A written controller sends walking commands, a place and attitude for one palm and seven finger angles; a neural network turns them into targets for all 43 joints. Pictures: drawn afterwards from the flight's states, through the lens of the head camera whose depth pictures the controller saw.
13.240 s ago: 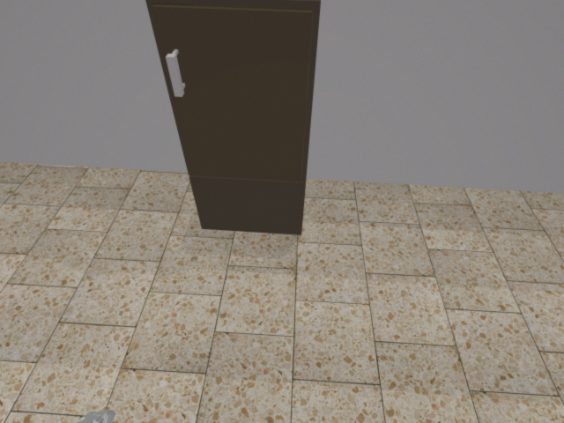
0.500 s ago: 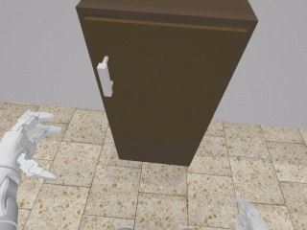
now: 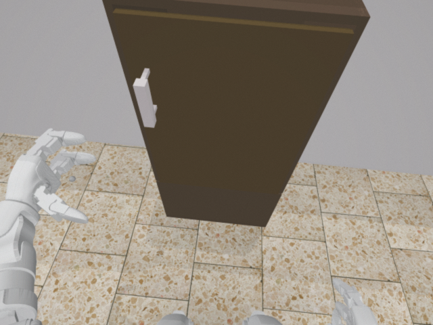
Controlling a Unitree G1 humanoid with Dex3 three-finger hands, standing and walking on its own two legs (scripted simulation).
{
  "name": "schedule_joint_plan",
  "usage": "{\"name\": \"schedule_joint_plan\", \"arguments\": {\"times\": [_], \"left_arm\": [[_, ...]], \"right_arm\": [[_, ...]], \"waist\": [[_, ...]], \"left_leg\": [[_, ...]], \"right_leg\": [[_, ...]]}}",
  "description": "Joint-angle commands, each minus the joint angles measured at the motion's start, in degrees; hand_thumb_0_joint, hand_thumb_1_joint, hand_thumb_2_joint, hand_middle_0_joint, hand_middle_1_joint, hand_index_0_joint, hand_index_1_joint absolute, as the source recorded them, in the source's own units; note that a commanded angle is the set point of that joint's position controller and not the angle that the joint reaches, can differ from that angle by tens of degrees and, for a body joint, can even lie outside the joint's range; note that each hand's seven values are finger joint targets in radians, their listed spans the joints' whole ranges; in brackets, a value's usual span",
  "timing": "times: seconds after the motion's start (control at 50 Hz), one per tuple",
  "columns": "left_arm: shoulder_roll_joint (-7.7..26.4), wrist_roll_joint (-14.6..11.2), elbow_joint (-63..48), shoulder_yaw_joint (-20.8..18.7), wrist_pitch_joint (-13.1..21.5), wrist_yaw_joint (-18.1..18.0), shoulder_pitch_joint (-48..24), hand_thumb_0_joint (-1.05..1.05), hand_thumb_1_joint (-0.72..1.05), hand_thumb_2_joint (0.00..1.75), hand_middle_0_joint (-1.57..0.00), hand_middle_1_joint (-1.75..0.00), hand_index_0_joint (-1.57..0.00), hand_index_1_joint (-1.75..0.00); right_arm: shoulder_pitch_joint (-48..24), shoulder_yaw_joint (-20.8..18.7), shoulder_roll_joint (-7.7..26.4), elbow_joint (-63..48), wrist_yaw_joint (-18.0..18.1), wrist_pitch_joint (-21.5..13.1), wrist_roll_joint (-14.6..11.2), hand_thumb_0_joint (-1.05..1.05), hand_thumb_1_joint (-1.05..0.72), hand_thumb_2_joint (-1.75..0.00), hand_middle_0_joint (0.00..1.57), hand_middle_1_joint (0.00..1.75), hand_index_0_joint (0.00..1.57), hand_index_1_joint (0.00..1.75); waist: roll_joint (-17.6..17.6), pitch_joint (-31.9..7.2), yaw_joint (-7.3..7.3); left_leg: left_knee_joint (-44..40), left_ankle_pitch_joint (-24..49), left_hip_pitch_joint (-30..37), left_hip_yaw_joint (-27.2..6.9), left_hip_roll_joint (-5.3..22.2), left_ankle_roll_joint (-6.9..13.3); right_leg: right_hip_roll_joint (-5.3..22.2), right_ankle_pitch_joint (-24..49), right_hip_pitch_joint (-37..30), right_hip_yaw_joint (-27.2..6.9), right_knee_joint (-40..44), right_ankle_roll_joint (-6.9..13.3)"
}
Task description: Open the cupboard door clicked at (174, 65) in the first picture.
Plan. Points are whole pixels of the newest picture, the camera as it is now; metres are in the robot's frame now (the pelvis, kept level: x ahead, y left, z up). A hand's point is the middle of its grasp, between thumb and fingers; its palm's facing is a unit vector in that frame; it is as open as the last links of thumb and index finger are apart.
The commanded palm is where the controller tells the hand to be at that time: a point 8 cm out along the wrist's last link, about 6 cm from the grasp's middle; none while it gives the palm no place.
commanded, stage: move the hooked fingers beside the handle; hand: left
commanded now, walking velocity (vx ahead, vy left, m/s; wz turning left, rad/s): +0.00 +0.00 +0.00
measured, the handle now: (148, 98) +0.57 +0.18 +0.06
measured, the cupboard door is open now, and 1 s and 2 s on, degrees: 0 0 0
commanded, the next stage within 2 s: none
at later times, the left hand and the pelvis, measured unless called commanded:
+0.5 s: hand (90, 150) +0.41 +0.26 +0.07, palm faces -0.04 -1.00 +0.00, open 14.0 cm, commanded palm +0.38 +0.31 +0.07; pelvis +0.01 +0.00 +0.00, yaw -2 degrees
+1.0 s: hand (100, 125) +0.46 +0.25 +0.08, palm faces -0.06 -1.00 -0.01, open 14.0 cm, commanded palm +0.45 +0.30 +0.06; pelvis +0.00 +0.01 -0.01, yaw -2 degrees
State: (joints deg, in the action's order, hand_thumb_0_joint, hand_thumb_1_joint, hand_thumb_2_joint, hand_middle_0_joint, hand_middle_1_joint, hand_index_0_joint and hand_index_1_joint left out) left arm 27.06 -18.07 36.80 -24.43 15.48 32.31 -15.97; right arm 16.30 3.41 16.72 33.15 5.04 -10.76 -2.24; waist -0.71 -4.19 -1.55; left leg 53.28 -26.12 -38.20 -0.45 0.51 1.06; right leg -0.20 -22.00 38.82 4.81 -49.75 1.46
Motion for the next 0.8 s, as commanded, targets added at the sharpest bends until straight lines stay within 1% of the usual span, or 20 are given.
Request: {"name": "schedule_joint_plan", "arguments": {"times": [0.0, 0.08, 0.1, 0.14, 0.18, 0.2, 0.22, 0.28, 0.4, 0.42, 0.44, 0.52, 0.54, 0.56, 0.58, 0.64, 0.68, 0.7, 0.74, 0.78], "left_arm": [[17.6, -1.4, -8.4, -6.0, 3.0, 0.1, -15.6, 0.0, -0.5, 0.3, -0.3, -1.2, -0.3, -1.2], [20.4, -0.9, -5.9, -8.7, 3.2, -0.4, -16.1, 0.0, -0.5, 0.3, -0.3, -1.2, -0.3, -1.2], [18.3, -0.8, -5.5, -6.6, 3.3, -0.4, -16.8, 0.0, -0.5, 0.3, -0.3, -1.2, -0.3, -1.2], [18.9, -0.7, -6.6, -6.9, 4.1, -0.5, -18.3, 0.0, -0.5, 0.3, -0.3, -1.2, -0.3, -1.2], [17.6, -0.3, -7.5, -5.2, 4.7, -0.5, -20.7, 0.0, -0.5, 0.3, -0.3, -1.2, -0.3, -1.2], [18.7, -0.2, -7.0, -6.3, 4.9, -0.7, -20.7, 0.0, -0.5, 0.3, -0.3, -1.2, -0.3, -1.2], [16.9, -0.1, -6.8, -4.6, 5.0, -0.7, -21.8, 0.0, -0.5, 0.3, -0.3, -1.2, -0.3, -1.2], [17.0, -0.1, -6.4, -4.6, 5.2, -0.8, -23.4, 0.0, -0.5, 0.3, -0.3, -1.2, -0.3, -1.2], [20.3, 1.4, -0.4, -7.0, 4.9, -2.3, -26.9, 0.0, -0.5, 0.3, -0.3, -1.2, -0.3, -1.2], [20.9, 1.9, 0.7, -7.3, 5.0, -2.5, -26.8, 0.0, -0.5, 0.3, -0.3, -1.2, -0.3, -1.2], [21.6, 2.0, -0.6, -7.0, 5.7, -2.5, -29.5, 0.0, -0.5, 0.3, -0.3, -1.2, -0.3, -1.2], [20.2, 3.0, 0.5, -5.2, 7.2, -2.4, -32.3, 0.0, -0.5, 0.3, -0.3, -1.2, -0.3, -1.2], [18.5, 2.5, 1.3, -3.5, 7.3, -2.0, -34.8, 0.0, -0.5, 0.3, -0.3, -1.2, -0.3, -1.2], [20.2, 2.6, 2.8, -5.2, 7.4, -2.0, -34.9, 0.0, -0.5, 0.3, -0.3, -1.2, -0.3, -1.2], [19.2, 2.5, 3.9, -4.4, 7.3, -1.7, -34.6, 0.0, -0.5, 0.3, -0.3, -1.2, -0.3, -1.2], [20.6, 2.7, 5.7, -5.3, 6.7, -1.5, -34.7, 0.0, -0.5, 0.3, -0.3, -1.2, -0.3, -1.2], [19.8, 3.4, 8.0, -4.2, 6.1, -1.6, -35.8, 0.0, -0.5, 0.3, -0.3, -1.2, -0.3, -1.2], [21.6, 3.9, 9.3, -5.3, 6.1, -2.0, -36.9, 0.0, -0.5, 0.3, -0.3, -1.2, -0.3, -1.2], [21.0, 4.4, 11.5, -3.9, 6.4, -2.5, -41.5, 0.0, -0.5, 0.3, -0.3, -1.2, -0.3, -1.2], [24.3, 5.3, 11.8, -5.5, 7.7, -3.0, -46.2, 0.0, -0.5, 0.3, -0.3, -1.2, -0.3, -1.2]], "right_arm": [[2.4, -4.0, 8.7, -6.9, 0.4, -1.9, 0.1, 0.0, -0.9, -0.9, 0.2, 0.3, 0.2, 0.3], [3.4, -4.2, 8.9, -7.2, -0.3, -0.7, 0.3, 0.0, -0.9, -0.9, 0.2, 0.3, 0.2, 0.3], [3.4, -4.1, 8.7, -7.4, -0.4, -0.4, 0.2, 0.0, -0.9, -0.9, 0.2, 0.3, 0.2, 0.3], [4.3, -4.4, 9.0, -7.6, -0.6, 0.0, 0.3, 0.0, -0.9, -0.9, 0.2, 0.3, 0.2, 0.3], [4.9, -4.6, 8.7, -7.2, -0.8, 0.5, 0.2, 0.0, -0.9, -0.9, 0.2, 0.3, 0.2, 0.3], [5.4, -4.8, 9.0, -6.9, -0.7, 0.7, 0.3, 0.0, -0.9, -0.9, 0.2, 0.3, 0.2, 0.3], [5.6, -4.8, 8.8, -6.7, -0.7, 0.9, 0.2, 0.0, -0.9, -0.9, 0.2, 0.3, 0.2, 0.3], [6.4, -5.1, 9.0, -6.0, -0.7, 1.4, 0.2, 0.0, -0.9, -0.9, 0.2, 0.3, 0.2, 0.3], [7.4, -4.9, 9.3, -5.3, -0.8, 3.2, 0.6, 0.0, -0.9, -0.9, 0.2, 0.3, 0.2, 0.3], [7.4, -4.8, 9.3, -5.5, -0.8, 3.5, 0.5, 0.0, -0.9, -0.9, 0.2, 0.3, 0.2, 0.3], [7.3, -4.7, 9.3, -5.5, -0.9, 3.7, 0.6, 0.0, -0.9, -0.9, 0.2, 0.3, 0.2, 0.3], [8.0, -4.8, 9.0, -5.2, -1.1, 4.5, 0.7, 0.0, -0.9, -0.9, 0.2, 0.3, 0.2, 0.3], [8.2, -4.6, 9.0, -5.0, -1.2, 4.7, 0.8, 0.0, -0.9, -0.9, 0.2, 0.3, 0.2, 0.3], [8.6, -4.9, 9.4, -4.5, -1.2, 5.0, 0.8, 0.0, -0.9, -0.9, 0.2, 0.3, 0.2, 0.3], [8.5, -4.9, 9.4, -4.7, -1.3, 5.2, 0.8, 0.0, -0.9, -0.9, 0.2, 0.3, 0.2, 0.3], [9.0, -4.9, 9.6, -4.8, -1.4, 6.0, 0.7, 0.0, -0.9, -0.9, 0.2, 0.3, 0.2, 0.3], [9.1, -4.8, 9.6, -4.6, -1.6, 6.6, 0.7, 0.0, -0.9, -0.9, 0.2, 0.3, 0.2, 0.3], [9.4, -4.8, 9.8, -4.3, -1.6, 7.0, 0.8, 0.0, -0.9, -0.9, 0.2, 0.3, 0.2, 0.3], [9.6, -4.6, 9.8, -4.2, -1.5, 7.5, 0.8, 0.0, -0.9, -0.9, 0.2, 0.3, 0.2, 0.3], [10.0, -4.6, 10.0, -3.7, -1.4, 7.9, 1.0, 0.0, -0.9, -0.9, 0.2, 0.3, 0.2, 0.3]], "waist": [[-2.9, -18.0, -0.11], [-2.9, -18.6, 0.5], [-3.7, -17.4, -0.14], [-3.8, -19.0, -0.01], [-5.7, -20.4, -1.0], [-4.7, -20.8, -0.89], [-4.7, -20.9, -1.61], [-5.3, -22.0, -1.74], [-2.4, -20.1, -1.97], [-2.8, -19.8, -1.81], [-5.5, -20.5, -1.77], [-7.1, -22.8, -2.5], [-5.9, -22.0, -3.44], [-4.8, -22.6, -3.17], [-5.0, -23.1, -3.26], [-5.4, -23.5, -2.74], [-5.1, -22.1, -3.37], [-3.6, -21.0, -3.54], [-2.4, -18.6, -4.93], [-4.3, -20.6, -5.09]], "left_leg": [[-8.3, 16.7, 5.1, -1.3, -0.7, 0.1], [-7.7, 18.5, 2.8, -0.7, -0.6, 0.0], [-7.9, 18.2, 2.9, -0.6, -0.7, 0.1], [-7.6, 20.2, 3.8, -0.8, -0.5, 0.1], [-7.4, 20.7, 5.8, -0.7, -0.4, 0.1], [-7.3, 21.7, 5.7, -0.9, -0.2, 0.1], [-7.3, 21.4, 6.2, -0.9, -0.2, 0.2], [-7.1, 23.1, 7.5, -1.2, -0.1, 0.0], [-7.0, 20.3, 3.3, -0.8, -0.1, 0.3], [-7.1, 20.0, 2.9, -0.8, -0.1, 0.3], [-6.6, 21.5, 3.7, -0.7, -0.2, 0.2], [-6.1, 23.2, 6.5, -1.0, 0.2, 0.0], [-5.7, 23.8, 6.4, -1.3, 0.3, 0.1], [-5.6, 23.7, 6.4, -1.4, 0.5, 0.0], [-5.6, 23.1, 6.0, -1.2, 0.3, 0.1], [-5.4, 24.6, 5.3, -1.3, 0.2, 0.1], [-5.5, 22.8, 4.7, -1.1, 0.4, 0.2], [-5.5, 21.1, 3.1, -1.1, 0.4, 0.3], [-5.1, 18.1, 1.0, -1.0, 0.3, 0.7], [-4.7, 16.6, 0.8, -1.3, 0.3, 0.6]], "right_leg": [[-0.8, 12.7, -11.7, -4.0, 5.8, 0.3], [-0.9, 15.5, -13.1, -4.4, 5.0, 0.3], [-0.9, 15.2, -11.9, -4.2, 5.0, 0.2], [-1.2, 16.5, -12.1, -4.1, 4.4, 0.5], [-1.3, 16.8, -10.8, -4.1, 4.6, 0.2], [-1.3, 17.6, -11.1, -4.0, 4.4, 0.2], [-1.3, 17.2, -10.2, -3.9, 4.5, 0.0], [-1.4, 17.8, -9.6, -3.7, 4.2, 0.1], [-1.2, 17.3, -10.0, -4.1, 4.3, -0.1], [-1.2, 17.0, -9.9, -4.1, 4.2, 0.0], [-1.3, 18.0, -10.0, -4.3, 3.6, 0.4], [-1.5, 17.8, -8.0, -4.1, 3.5, 0.3], [-1.8, 18.3, -7.2, -3.7, 3.1, 0.4], [-1.8, 18.1, -7.3, -3.8, 3.2, 0.2], [-1.7, 18.1, -7.6, -3.8, 3.2, 0.1], [-1.6, 19.1, -8.0, -3.8, 2.8, 0.4], [-1.6, 17.7, -6.3, -3.6, 3.2, 0.2], [-1.6, 16.8, -6.1, -3.7, 3.2, 0.1], [-1.7, 14.8, -4.6, -3.8, 3.2, 0.1], [-1.6, 13.2, -4.5, -4.2, 2.9, 0.1]]}}
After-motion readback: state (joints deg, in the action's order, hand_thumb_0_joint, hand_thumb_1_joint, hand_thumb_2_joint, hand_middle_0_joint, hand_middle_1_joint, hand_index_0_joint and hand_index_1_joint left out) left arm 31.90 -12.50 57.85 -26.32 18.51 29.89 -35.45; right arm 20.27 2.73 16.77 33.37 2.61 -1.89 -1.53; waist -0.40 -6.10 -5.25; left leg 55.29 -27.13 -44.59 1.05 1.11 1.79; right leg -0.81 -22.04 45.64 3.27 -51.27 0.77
